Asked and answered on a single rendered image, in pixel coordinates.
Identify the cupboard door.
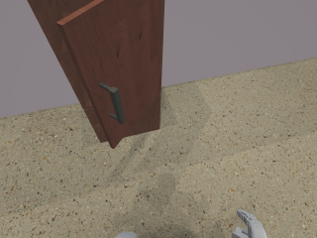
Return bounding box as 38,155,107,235
56,0,160,149

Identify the right robot hand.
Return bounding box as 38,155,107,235
232,209,268,238

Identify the handle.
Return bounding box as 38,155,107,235
99,82,126,125

